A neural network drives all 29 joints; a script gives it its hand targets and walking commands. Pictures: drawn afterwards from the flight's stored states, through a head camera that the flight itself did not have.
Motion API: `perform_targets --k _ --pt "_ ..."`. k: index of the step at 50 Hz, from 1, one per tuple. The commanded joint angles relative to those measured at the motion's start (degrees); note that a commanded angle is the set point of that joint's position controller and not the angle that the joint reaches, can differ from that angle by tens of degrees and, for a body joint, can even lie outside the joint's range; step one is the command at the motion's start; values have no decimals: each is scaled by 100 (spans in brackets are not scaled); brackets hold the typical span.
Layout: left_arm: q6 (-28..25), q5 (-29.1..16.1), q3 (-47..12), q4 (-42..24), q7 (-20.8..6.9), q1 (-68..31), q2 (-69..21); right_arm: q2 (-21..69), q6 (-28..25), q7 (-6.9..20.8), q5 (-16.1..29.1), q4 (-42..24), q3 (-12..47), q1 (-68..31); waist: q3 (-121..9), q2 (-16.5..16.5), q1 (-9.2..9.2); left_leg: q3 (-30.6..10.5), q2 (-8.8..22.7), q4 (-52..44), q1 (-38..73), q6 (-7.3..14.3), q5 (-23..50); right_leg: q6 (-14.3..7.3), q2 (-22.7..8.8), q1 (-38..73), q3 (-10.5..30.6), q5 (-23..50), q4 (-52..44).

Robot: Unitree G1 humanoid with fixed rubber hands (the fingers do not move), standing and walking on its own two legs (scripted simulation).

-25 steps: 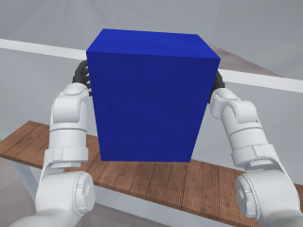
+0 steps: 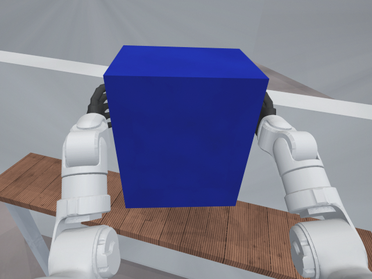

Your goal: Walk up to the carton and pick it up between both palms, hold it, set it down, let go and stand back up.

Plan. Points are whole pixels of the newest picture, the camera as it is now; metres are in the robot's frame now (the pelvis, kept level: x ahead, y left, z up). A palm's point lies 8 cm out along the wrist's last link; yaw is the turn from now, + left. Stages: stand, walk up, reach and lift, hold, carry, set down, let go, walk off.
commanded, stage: hold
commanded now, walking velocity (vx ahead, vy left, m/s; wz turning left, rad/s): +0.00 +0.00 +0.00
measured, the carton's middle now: (181, 129) +0.38 +0.01 +0.22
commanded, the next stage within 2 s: none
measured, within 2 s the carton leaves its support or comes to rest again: neither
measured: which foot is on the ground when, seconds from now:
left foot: down 0.00-1.00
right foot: down 0.00-1.00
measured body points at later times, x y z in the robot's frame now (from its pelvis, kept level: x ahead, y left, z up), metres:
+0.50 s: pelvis -0.01 -0.01 +0.00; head -0.09 +0.01 +0.44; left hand +0.37 +0.17 +0.26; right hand +0.37 -0.17 +0.25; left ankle +0.00 +0.11 -0.75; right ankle +0.00 -0.12 -0.75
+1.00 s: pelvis +0.00 -0.01 +0.00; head -0.08 +0.01 +0.44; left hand +0.38 +0.18 +0.25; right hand +0.38 -0.16 +0.25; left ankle +0.00 +0.11 -0.75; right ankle +0.00 -0.12 -0.75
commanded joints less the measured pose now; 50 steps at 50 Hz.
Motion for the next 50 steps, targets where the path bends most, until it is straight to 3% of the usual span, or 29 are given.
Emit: perform_targets --k 1,2,3,4,5,6,8,10,13,15,16,19,22,23,25,27,30,31,32,33,38,39,40,43,45,48,50 --pt "-423 -1395 -3245 -1002 -640 -4877 -3768 3621 -464 967 1021 -2445 1792 -5700 -2505 722 -126 38 -49 -214 643 -527 2309 70 238 537 -183 1607 124" --pt "-447 -1319 -3218 -983 -615 -4888 -3751 3512 -466 1003 1016 -2394 1722 -5624 -2367 848 -188 41 -79 -181 585 -559 2291 52 230 480 -130 1591 116" --pt "-427 -1277 -3156 -847 -598 -4753 -3789 3491 -467 1020 899 -2282 1741 -5570 -2212 778 -91 19 -70 -191 575 -535 2203 62 219 365 -132 1421 89" --pt "-419 -1298 -3150 -847 -623 -4878 -3725 3590 -444 1040 909 -2075 1685 -5626 -2159 713 -123 23 -52 -257 516 -534 1988 67 210 330 -149 1259 118" --pt "-406 -1249 -3066 -857 -615 -4941 -3740 3577 -467 1059 889 -2064 1709 -5567 -2179 680 -82 30 -61 -279 444 -471 1790 59 205 328 -72 1120 96" --pt "-370 -1190 -2930 -546 -619 -4787 -3719 3530 -464 1100 800 -2045 1729 -5750 -1925 594 70 38 -16 -422 316 -411 1523 115 212 357 -148 932 118" --pt "-358 -1146 -2782 -316 -658 -4781 -3622 3527 -455 1135 766 -1757 1588 -5727 -1782 560 5 30 -23 -547 88 -353 1251 119 177 393 -86 845 29" --pt "-382 -1199 -2738 -392 -667 -4847 -3455 3611 -532 1147 772 -1777 1767 -5862 -2205 401 124 80 -27 -497 333 -302 1377 101 156 526 -81 984 111" --pt "-460 -1218 -2599 -108 -672 -4948 -3518 3681 -554 1103 764 -1810 1770 -6006 -2439 212 160 121 -67 -438 404 -250 1510 97 130 524 -87 1064 59" --pt "-552 -1255 -2719 -245 -666 -5106 -3570 3717 -601 1047 876 -1900 1780 -6035 -2559 400 39 173 -111 -382 365 -301 1631 107 164 676 -96 1325 26" --pt "-557 -1166 -2690 -184 -666 -4969 -3511 3805 -605 999 854 -1920 1930 -5946 -2575 339 82 198 -151 -282 466 -290 1847 129 149 689 -64 1546 68" --pt "-634 -1437 -2913 -602 -644 -4956 -3539 3867 -676 881 1047 -2588 2114 -6053 -2977 268 113 172 -197 -209 524 -355 2237 208 175 1023 -63 2079 122" --pt "-585 -1234 -2673 -314 -677 -4917 -3490 3847 -620 795 857 -2304 1900 -5963 -2463 294 43 213 -176 -330 247 -298 1854 192 119 832 4 1694 26" --pt "-570 -1223 -2665 -246 -683 -4838 -3451 3889 -605 790 931 -2268 1984 -5876 -2348 134 116 197 -199 -408 208 -217 1613 236 82 699 42 1581 -39" --pt "-583 -1187 -2699 -338 -705 -4870 -3403 3922 -568 791 922 -1950 1872 -5751 -2237 463 42 247 -205 -413 155 -286 1464 198 33 647 12 1336 -16" --pt "-572 -1323 -2795 -273 -748 -4840 -3406 3977 -585 801 917 -1999 1952 -5884 -2261 379 39 239 -198 -382 201 -252 1547 239 39 610 2 1404 23" --pt "-554 -1183 -2485 50 -799 -4762 -3298 3902 -563 808 846 -1928 1856 -5998 -2108 131 124 220 -149 -460 209 -149 1187 186 30 566 14 987 -63" --pt "-548 -1146 -2469 141 -801 -4818 -3323 3913 -572 817 719 -1834 1800 -6032 -1961 213 124 239 -180 -512 143 -149 1072 185 37 520 11 796 -80" --pt "-567 -1107 -2400 148 -817 -4932 -3284 3995 -602 808 681 -1891 1862 -6151 -2144 47 115 214 -182 -493 120 -94 1042 205 45 554 6 857 -91" --pt "-594 -1270 -2585 87 -818 -5009 -3365 3964 -606 805 811 -1790 1741 -6113 -2085 266 97 263 -204 -513 27 -151 1098 221 21 488 -7 837 -131" --pt "-717 -1388 -2748 -118 -784 -5087 -3535 4165 -603 799 839 -1853 1875 -5948 -2463 322 26 198 -221 -331 244 -232 1505 208 69 563 -22 1292 -29" --pt "-727 -1385 -2824 -246 -775 -5129 -3603 4128 -644 791 819 -2017 1839 -6024 -2467 518 -10 188 -265 -308 150 -293 1590 191 84 682 -8 1365 43" --pt "-734 -1322 -2801 -354 -763 -5154 -3513 4102 -601 795 833 -1761 1765 -5987 -2373 571 18 193 -207 -331 229 -335 1584 181 78 640 -27 1242 57" --pt "-733 -1340 -2778 -330 -786 -5117 -3376 4061 -603 795 913 -1815 1874 -5972 -2425 528 -42 196 -186 -321 261 -256 1538 203 13 714 44 1347 18" --pt "-668 -1338 -2783 -387 -766 -4962 -3484 3987 -618 775 969 -1981 1966 -5890 -2550 373 53 143 -194 -358 245 -269 1720 204 75 756 -22 1548 75" --pt "-661 -1298 -2776 -503 -774 -4897 -3441 3977 -592 738 966 -2082 2019 -5780 -2579 330 -35 150 -210 -202 350 -333 1942 194 75 913 14 1843 112" --pt "-602 -1426 -3088 -764 -780 -4674 -3609 3894 -586 717 1049 -2413 2116 -5621 -2744 443 -58 124 -208 -139 567 -411 2331 216 134 912 -9 2161 174"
